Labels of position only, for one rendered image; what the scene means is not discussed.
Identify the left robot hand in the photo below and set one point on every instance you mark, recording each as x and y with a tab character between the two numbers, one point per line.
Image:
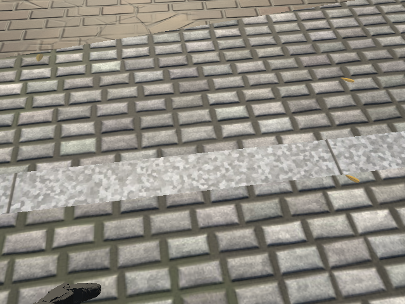
71	294

